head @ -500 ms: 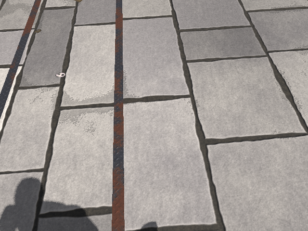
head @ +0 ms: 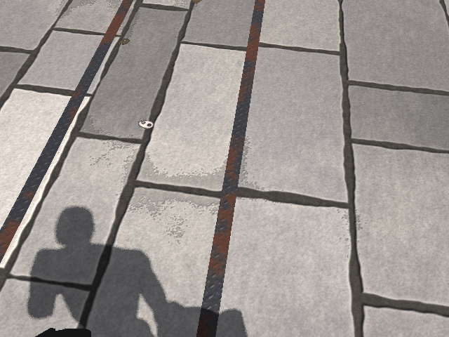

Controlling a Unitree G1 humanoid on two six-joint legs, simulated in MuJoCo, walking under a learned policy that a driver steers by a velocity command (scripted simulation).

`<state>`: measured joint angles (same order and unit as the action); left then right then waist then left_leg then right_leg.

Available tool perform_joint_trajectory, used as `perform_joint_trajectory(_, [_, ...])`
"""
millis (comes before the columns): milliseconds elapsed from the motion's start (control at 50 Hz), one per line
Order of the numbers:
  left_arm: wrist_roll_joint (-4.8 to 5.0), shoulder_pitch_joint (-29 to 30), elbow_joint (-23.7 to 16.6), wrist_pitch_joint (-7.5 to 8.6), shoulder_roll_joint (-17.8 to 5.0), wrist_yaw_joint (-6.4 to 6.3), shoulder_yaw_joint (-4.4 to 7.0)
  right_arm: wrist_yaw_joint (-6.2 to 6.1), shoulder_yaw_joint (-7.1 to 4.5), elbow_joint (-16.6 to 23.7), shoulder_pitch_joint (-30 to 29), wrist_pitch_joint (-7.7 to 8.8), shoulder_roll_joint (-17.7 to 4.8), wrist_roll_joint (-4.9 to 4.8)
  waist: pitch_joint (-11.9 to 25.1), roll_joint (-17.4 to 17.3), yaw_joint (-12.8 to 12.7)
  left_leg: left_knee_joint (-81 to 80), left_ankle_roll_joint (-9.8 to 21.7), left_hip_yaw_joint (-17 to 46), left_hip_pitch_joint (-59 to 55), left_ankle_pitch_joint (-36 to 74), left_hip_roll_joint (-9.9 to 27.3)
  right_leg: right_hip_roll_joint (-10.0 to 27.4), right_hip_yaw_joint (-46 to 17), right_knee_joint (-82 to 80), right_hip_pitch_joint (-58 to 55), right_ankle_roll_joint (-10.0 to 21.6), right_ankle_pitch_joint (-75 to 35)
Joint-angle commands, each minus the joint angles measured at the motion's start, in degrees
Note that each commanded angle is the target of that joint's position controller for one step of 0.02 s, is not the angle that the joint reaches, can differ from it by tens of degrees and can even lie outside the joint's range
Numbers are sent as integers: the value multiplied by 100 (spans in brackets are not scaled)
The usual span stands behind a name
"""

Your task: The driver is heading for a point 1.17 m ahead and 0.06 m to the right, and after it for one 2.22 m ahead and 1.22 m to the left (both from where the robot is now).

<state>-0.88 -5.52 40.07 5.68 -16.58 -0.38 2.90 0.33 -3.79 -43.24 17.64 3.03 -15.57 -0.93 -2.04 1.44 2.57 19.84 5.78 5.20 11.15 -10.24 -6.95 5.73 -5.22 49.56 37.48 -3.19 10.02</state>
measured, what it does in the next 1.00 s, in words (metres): walks ahead: right foot, then left foot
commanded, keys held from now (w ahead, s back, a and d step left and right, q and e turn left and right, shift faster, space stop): w+q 0.16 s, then w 0.44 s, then w+e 0.40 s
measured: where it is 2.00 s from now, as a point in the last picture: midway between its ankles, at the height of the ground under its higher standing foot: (227, 166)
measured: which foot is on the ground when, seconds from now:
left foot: down 0.00-0.22, up 0.24-0.66, down 0.68-1.00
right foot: up 0.00-0.18, down 0.20-0.68, up 0.70-1.00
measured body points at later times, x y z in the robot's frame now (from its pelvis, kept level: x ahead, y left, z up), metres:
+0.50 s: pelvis +0.28 -0.04 +0.00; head +0.31 -0.04 +0.45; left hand +0.25 +0.24 -0.12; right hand +0.51 -0.25 -0.09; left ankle +0.37 +0.14 -0.69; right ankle +0.27 -0.15 -0.75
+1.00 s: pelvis +0.53 +0.07 +0.00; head +0.55 +0.07 +0.45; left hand +0.66 +0.35 -0.11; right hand +0.59 -0.21 -0.12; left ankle +0.47 +0.16 -0.75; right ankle +0.67 -0.09 -0.68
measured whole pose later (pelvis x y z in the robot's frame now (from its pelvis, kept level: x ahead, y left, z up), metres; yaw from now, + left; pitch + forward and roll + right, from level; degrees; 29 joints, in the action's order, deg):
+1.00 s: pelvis +0.53 +0.07 +0.00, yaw +3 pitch +1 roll +2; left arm 1.3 -10.8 44.0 1.9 -17.4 0.7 3.9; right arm 0.3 -3.9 -47.4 18.9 5.4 -15.2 1.0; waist -0.7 2.8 3.0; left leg 14.2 2.2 -9.8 2.7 -12.6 -1.8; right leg 6.0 -4.1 52.6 40.2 -0.8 3.2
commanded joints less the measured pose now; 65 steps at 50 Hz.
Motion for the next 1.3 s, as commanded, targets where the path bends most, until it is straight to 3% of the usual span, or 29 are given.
perform_joint_trajectory(20, [15,407,-418,45,-228,18,25,-107,-272,403,-95,37,-1019,-44,248,-542,33,-570,765,782,584,1262,1029,-402,334,-1236,-810,-125,-1232])
perform_joint_trajectory(120, [130,788,-593,151,-517,132,123,-143,-262,290,275,-63,-958,-76,289,-707,142,45,582,1598,-131,555,1340,-590,72,-2124,-1040,42,-1150])
perform_joint_trajectory(180, [112,-62,-387,241,-741,130,265,-145,-226,368,66,-87,-826,-19,548,-869,-372,863,341,1746,-278,1053,1256,-578,213,-2485,-2088,418,-788])
perform_joint_trajectory(200, [-5,-778,-289,275,-951,101,336,-116,-109,426,71,-57,-520,35,1193,-619,-688,1994,153,1407,91,981,984,5,-251,-2331,-3331,754,-712])
perform_joint_trajectory(220, [-118,-1524,-183,252,-1414,77,444,-122,7,501,729,-5,-153,17,2038,577,-614,3901,-256,689,1651,-590,227,1225,-2250,-2440,-5334,1533,-162])
perform_joint_trajectory(240, [40,-1872,92,182,-1362,148,476,-113,32,466,1117,40,-323,-121,2187,1846,-559,5109,-412,476,2993,-2361,173,1879,-4294,-3111,-5813,2087,1381])
perform_joint_trajectory(260, [137,-1555,-19,160,-837,145,338,-106,-79,404,694,41,-833,-150,1344,981,-699,5564,-432,656,3432,-1969,492,1644,-3839,-3313,-5200,1870,2201])
perform_joint_trajectory(300, [52,-1014,-54,68,-544,130,213,-89,-93,625,-282,46,-847,3,351,210,-629,5273,-413,313,3320,-1198,840,1106,-2294,-3466,-3772,1561,1197])
perform_joint_trajectory(320, [26,-876,-27,67,-436,128,165,-69,-106,658,-389,56,-767,47,173,234,-490,4909,-402,290,3124,-965,1018,902,-1863,-3587,-3358,1513,612])
perform_joint_trajectory(380, [82,-889,95,104,-437,139,150,-12,-28,630,-240,40,-444,27,213,454,-295,4196,-458,-3,2705,-746,1186,666,-1152,-3871,-2940,1580,-397])
perform_joint_trajectory(480, [165,-1099,302,42,-826,97,241,45,123,825,-1078,113,-206,67,136,284,-517,2327,-586,-304,2437,542,1218,544,-336,-4094,-2858,1549,-1070])
perform_joint_trajectory(620, [269,-1675,679,-138,-1001,82,263,171,68,1090,-1879,195,-411,-16,-54,359,-668,1044,-382,-434,1882,654,941,843,-320,-3697,-3467,1294,-1269])
perform_joint_trajectory(660, [279,-1567,704,-202,-1046,52,255,149,-69,910,-1172,233,-645,21,294,315,-169,632,-192,-591,692,565,729,664,-197,-2883,-3378,1105,-2343])
perform_joint_trajectory(680, [232,-1553,671,-195,-884,47,187,91,-213,691,-336,235,-940,68,857,189,220,685,-20,-437,-632,652,910,351,30,-1833,-2894,923,-2437])
perform_joint_trajectory(700, [39,-1518,460,-159,-445,45,19,5,-339,563,737,202,-1445,163,1825,-692,593,855,362,973,-2334,830,2251,-117,347,119,-1667,652,-541])
perform_joint_trajectory(720, [185,-2180,416,-60,-66,50,-87,37,-350,487,805,146,-1606,179,2378,-2068,247,134,1078,3209,-3381,-435,3188,-770,182,1652,89,444,2388])
perform_joint_trajectory(740, [312,-1808,497,-32,-725,49,81,47,-224,498,682,146,-1064,113,1758,-1237,427,-137,901,3053,-2863,-1143,2971,-476,-242,2246,629,441,2217])
perform_joint_trajectory(760, [354,-1396,371,-25,-867,59,147,43,-144,493,350,165,-851,72,1071,-1020,343,-257,698,2210,-2194,-989,2784,-263,-155,2250,819,476,1658])
perform_joint_trajectory(780, [309,-1230,368,-57,-773,36,145,61,-87,503,-32,188,-693,97,748,-709,147,-438,590,1652,-1533,-542,2537,-53,-69,2069,594,434,1194])
perform_joint_trajectory(840, [266,-1354,411,-249,-468,38,154,85,-60,405,-532,314,-444,175,333,-828,-248,-985,518,568,-464,398,2189,200,-77,1681,-38,325,516])
perform_joint_trajectory(960, [218,-760,147,-347,-236,101,118,-29,-168,73,-470,366,-686,196,18,-459,-248,-1246,481,-707,-473,1502,2105,172,-81,406,303,214,-828])
perform_joint_trajectory(1100, [205,454,-428,-330,-160,350,34,-104,-276,-268,39,161,-1015,36,-355,-335,167,-1014,279,-1409,-1392,1882,2337,9,570,-1148,334,540,-987])
perform_joint_trajectory(1160, [198,290,-568,-363,-370,409,142,-146,-338,-282,-34,31,-1232,-26,-43,-581,-96,-118,92,-1654,-1764,4139,2373,-414,1023,-1269,-334,847,-146])
perform_joint_trajectory(1200, [220,-962,-309,-392,-775,360,391,-190,-345,-240,-189,-60,-1310,-67,664,-596,-843,1691,-135,-1875,-1393,5112,2142,-912,1237,-1624,-2095,1182,-110])
perform_joint_trajectory(1220, [226,-1919,-72,-447,-1222,247,601,-214,-271,-166,-132,-28,-1152,13,1178,-177,-1260,3330,-395,-1878,-124,3723,1903,-623,469,-1815,-3865,1465,-296])
perform_joint_trajectory(1240, [281,-1785,-86,-427,-1874,184,693,-125,4,158,400,120,-262,248,1534,1414,-543,5413,-785,-1515,2568,-1841,716,884,-2735,-2254,-5734,2494,436])
perform_joint_trajectory(1260, [222,-1957,-289,-331,-1493,212,557,-37,-8,210,-55,363,-605,65,2398,771,-908,6117,-711,-69,3214,-2444,505,1355,-4329,-3121,-6149,2818,1093])
perform_joint_trajectory(1280, [170,-1782,-234,-253,-1157,231,460,16,-88,399,-652,482,-892,-158,1624,462,-1004,6037,-573,46,3680,-1902,795,1206,-3519,-3278,-5693,2485,732])
perform_joint_trajectory(1300, [198,-1461,-255,-213,-1005,225,413,-4,-54,429,-762,549,-828,-117,1078,99,-762,5538,-487,9,3546,-1387,1044,945,-2779,-3259,-4854,2274,240])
